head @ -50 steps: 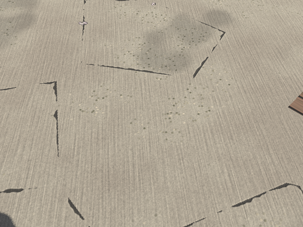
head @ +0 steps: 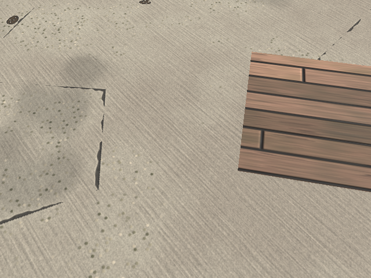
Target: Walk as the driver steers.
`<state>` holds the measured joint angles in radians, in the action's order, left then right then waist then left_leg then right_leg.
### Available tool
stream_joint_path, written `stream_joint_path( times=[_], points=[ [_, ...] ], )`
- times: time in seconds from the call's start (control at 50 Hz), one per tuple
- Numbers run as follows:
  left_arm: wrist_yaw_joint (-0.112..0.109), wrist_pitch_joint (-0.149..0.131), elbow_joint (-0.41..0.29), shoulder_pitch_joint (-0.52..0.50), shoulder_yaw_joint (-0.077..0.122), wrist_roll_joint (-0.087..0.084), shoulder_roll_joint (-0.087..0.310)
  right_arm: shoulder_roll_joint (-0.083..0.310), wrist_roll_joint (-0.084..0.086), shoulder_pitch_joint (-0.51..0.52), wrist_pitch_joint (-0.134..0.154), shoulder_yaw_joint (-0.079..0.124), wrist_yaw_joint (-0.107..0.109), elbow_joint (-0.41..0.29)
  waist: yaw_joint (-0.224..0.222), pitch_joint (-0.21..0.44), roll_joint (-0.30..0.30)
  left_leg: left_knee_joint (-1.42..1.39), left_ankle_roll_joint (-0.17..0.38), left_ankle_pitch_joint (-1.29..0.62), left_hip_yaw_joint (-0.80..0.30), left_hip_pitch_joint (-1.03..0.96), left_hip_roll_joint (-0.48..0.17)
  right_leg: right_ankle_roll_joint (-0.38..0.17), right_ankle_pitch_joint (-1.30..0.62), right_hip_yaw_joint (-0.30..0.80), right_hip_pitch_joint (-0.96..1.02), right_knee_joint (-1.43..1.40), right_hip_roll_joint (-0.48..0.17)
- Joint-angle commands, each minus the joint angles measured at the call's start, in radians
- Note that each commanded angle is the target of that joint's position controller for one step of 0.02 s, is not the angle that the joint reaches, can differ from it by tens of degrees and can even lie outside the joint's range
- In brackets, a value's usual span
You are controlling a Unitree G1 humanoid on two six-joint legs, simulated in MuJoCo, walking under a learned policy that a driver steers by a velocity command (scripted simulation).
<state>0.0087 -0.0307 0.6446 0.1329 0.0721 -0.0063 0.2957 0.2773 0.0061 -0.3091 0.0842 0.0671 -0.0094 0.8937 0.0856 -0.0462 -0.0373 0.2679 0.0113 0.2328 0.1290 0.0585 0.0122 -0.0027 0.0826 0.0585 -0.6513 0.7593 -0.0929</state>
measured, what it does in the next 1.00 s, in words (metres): walks ahead, turning left: right foot, then left foot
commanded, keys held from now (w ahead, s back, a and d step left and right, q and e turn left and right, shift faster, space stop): q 1.00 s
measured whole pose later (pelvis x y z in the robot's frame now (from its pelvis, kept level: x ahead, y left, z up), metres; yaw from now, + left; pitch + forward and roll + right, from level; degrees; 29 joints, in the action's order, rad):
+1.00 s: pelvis +0.15 -0.01 -0.01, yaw +32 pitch +2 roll -1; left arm -0.01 -0.02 0.80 0.09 0.09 -0.01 0.30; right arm 0.33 0.02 -0.16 -0.05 0.08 0.03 0.67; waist 0.02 -0.03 0.02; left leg 0.54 0.02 0.24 -0.21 0.33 0.11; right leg 0.02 0.23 0.08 -0.27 0.46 0.04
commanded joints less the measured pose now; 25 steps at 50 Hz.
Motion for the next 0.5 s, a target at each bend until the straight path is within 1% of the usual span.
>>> stream_joint_path(
  times=[0.02, 0.04, 0.06, 0.08, 0.1, 0.12, 0.14, 0.16, 0.18, 0.2, 0.22, 0.24, 0.26, 0.28, 0.3, 0.32, 0.36, 0.42, 0.44, 0.46, 0.48, 0.5],
  points=[
    [0.018, -0.028, -0.073, -0.057, -0.005, 0.005, 0.013, 0.178, 0.020, 0.037, -0.001, 0.029, 0.001, -0.050, -0.031, 0.043, 0.113, -0.023, 0.154, -0.603, -0.116, 0.040, -0.214, -0.004, -0.104, -0.063, 0.165, -0.157, 0.061],
    [0.020, -0.031, -0.078, -0.065, 0.000, 0.006, 0.030, 0.191, 0.025, 0.030, -0.007, 0.032, 0.001, -0.042, -0.038, 0.049, 0.124, 0.013, 0.143, -0.606, -0.137, 0.010, -0.224, -0.013, -0.086, -0.054, 0.181, -0.197, 0.071],
    [0.020, -0.033, -0.073, -0.047, 0.008, 0.009, 0.050, 0.199, 0.030, 0.035, -0.012, 0.033, 0.003, -0.037, -0.060, 0.063, 0.134, 0.058, 0.128, -0.603, -0.156, -0.009, -0.228, -0.025, -0.082, -0.047, 0.221, -0.244, 0.079],
    [0.016, -0.036, -0.051, 0.012, 0.018, 0.016, 0.071, 0.198, 0.034, 0.054, -0.015, 0.032, 0.005, -0.037, -0.102, 0.092, 0.133, 0.127, 0.104, -0.619, -0.159, -0.005, -0.212, -0.043, -0.139, -0.056, 0.322, -0.312, 0.094],
    [0.007, -0.037, -0.024, 0.089, 0.035, 0.028, 0.116, 0.171, 0.030, 0.040, -0.013, 0.023, 0.005, -0.033, -0.138, 0.142, 0.115, 0.232, 0.068, -0.600, -0.145, 0.040, -0.169, -0.071, -0.279, -0.057, 0.477, -0.357, 0.085],
    [-0.009, -0.035, -0.012, 0.188, 0.051, 0.049, 0.194, 0.115, -0.001, 0.035, -0.005, 0.001, 0.004, -0.060, -0.166, 0.265, 0.027, 0.430, 0.013, -0.319, -0.108, 0.186, -0.103, -0.125, -0.723, 0.070, 0.725, -0.262, -0.079],
    [-0.019, -0.018, -0.026, 0.182, 0.044, 0.064, 0.214, 0.025, -0.011, -0.120, -0.007, -0.034, -0.004, -0.047, -0.116, 0.425, -0.204, 0.765, -0.058, 0.428, -0.119, 0.460, -0.006, -0.318, -0.998, 0.343, 1.006, -0.205, -0.373],
    [-0.015, -0.001, -0.037, 0.187, 0.038, 0.043, 0.173, 0.117, 0.018, -0.117, -0.020, -0.011, -0.002, -0.030, -0.156, 0.509, -0.164, 0.898, -0.064, 0.531, -0.221, 0.482, -0.025, -0.336, -0.828, 0.362, 0.951, -0.238, -0.363],
    [-0.014, 0.006, -0.034, 0.143, 0.028, 0.026, 0.143, 0.165, 0.037, -0.029, -0.033, 0.007, 0.002, -0.057, -0.157, 0.393, -0.120, 0.947, -0.064, 0.491, -0.208, 0.559, -0.049, -0.300, -0.685, 0.270, 0.865, -0.281, -0.299],
    [-0.016, 0.007, -0.025, 0.086, 0.019, 0.015, 0.116, 0.144, 0.033, 0.008, -0.050, 0.007, 0.014, -0.064, -0.130, 0.302, -0.077, 0.927, -0.070, 0.428, -0.187, 0.590, -0.076, -0.263, -0.531, 0.214, 0.763, -0.321, -0.258],
    [-0.017, 0.007, -0.020, 0.032, 0.012, 0.012, 0.093, 0.137, 0.021, 0.010, -0.075, 0.012, 0.027, -0.060, -0.102, 0.228, -0.072, 0.895, -0.084, 0.375, -0.183, 0.561, -0.096, -0.245, -0.376, 0.169, 0.631, -0.379, -0.236],
    [-0.018, 0.006, -0.015, -0.016, 0.014, 0.021, 0.094, 0.126, 0.016, -0.010, -0.100, 0.015, 0.036, -0.059, -0.068, 0.184, -0.094, 0.876, -0.098, 0.323, -0.174, 0.480, -0.102, -0.235, -0.285, 0.120, 0.499, -0.430, -0.216],
    [-0.020, 0.004, -0.010, -0.050, 0.019, 0.032, 0.102, 0.109, 0.013, -0.027, -0.118, 0.014, 0.044, -0.063, -0.046, 0.162, -0.109, 0.860, -0.106, 0.280, -0.149, 0.423, -0.092, -0.239, -0.212, 0.083, 0.408, -0.471, -0.205],
    [-0.022, 0.002, -0.006, -0.074, 0.022, 0.036, 0.102, 0.099, 0.009, -0.038, -0.130, 0.016, 0.048, -0.068, -0.035, 0.151, -0.115, 0.837, -0.106, 0.252, -0.136, 0.389, -0.089, -0.241, -0.170, 0.047, 0.359, -0.492, -0.201],
    [-0.026, -0.001, -0.001, -0.089, 0.023, 0.037, 0.103, 0.097, 0.006, -0.031, -0.137, 0.018, 0.050, -0.079, -0.031, 0.146, -0.116, 0.803, -0.100, 0.220, -0.131, 0.373, -0.091, -0.240, -0.133, 0.020, 0.335, -0.505, -0.203],
    [-0.030, -0.002, 0.006, -0.100, 0.025, 0.034, 0.103, 0.092, 0.004, -0.013, -0.141, 0.018, 0.047, -0.091, -0.033, 0.143, -0.112, 0.754, -0.090, 0.184, -0.129, 0.358, -0.098, -0.236, -0.100, -0.005, 0.326, -0.510, -0.203],
    [-0.040, 0.000, 0.021, -0.106, 0.030, 0.028, 0.112, 0.090, 0.001, 0.037, -0.144, 0.016, 0.036, -0.120, -0.047, 0.146, -0.106, 0.659, -0.069, 0.118, -0.122, 0.327, -0.106, -0.230, -0.064, -0.034, 0.332, -0.515, -0.214],
    [-0.046, 0.012, 0.047, -0.096, 0.037, 0.015, 0.134, 0.111, 0.001, 0.071, -0.147, 0.023, 0.016, -0.151, -0.056, 0.153, -0.100, 0.562, -0.040, 0.101, -0.102, 0.288, -0.101, -0.215, -0.039, -0.047, 0.376, -0.493, -0.243],
    [-0.045, 0.017, 0.054, -0.098, 0.039, 0.007, 0.141, 0.116, 0.001, 0.070, -0.149, 0.026, 0.009, -0.156, -0.052, 0.150, -0.096, 0.514, -0.026, 0.095, -0.090, 0.267, -0.094, -0.201, -0.026, -0.054, 0.388, -0.473, -0.247],
    [-0.045, 0.022, 0.061, -0.108, 0.040, -0.003, 0.147, 0.116, 0.000, 0.053, -0.148, 0.030, 0.003, -0.154, -0.035, 0.146, -0.087, 0.435, -0.007, 0.055, -0.069, 0.224, -0.080, -0.177, -0.003, -0.073, 0.387, -0.439, -0.239],
    [-0.046, 0.028, 0.071, -0.104, 0.040, -0.012, 0.141, 0.118, -0.004, 0.026, -0.147, 0.035, 0.000, -0.144, -0.023, 0.144, -0.069, 0.348, 0.017, 0.007, -0.051, 0.169, -0.054, -0.141, 0.052, -0.101, 0.374, -0.386, -0.215],
    [-0.045, 0.036, 0.094, -0.065, 0.035, -0.016, 0.110, 0.143, -0.013, 0.003, -0.145, 0.046, 0.003, -0.139, -0.025, 0.116, -0.001, 0.245, 0.054, -0.058, -0.095, 0.122, -0.048, -0.077, 0.153, -0.147, 0.328, -0.277, -0.164]
  ],
)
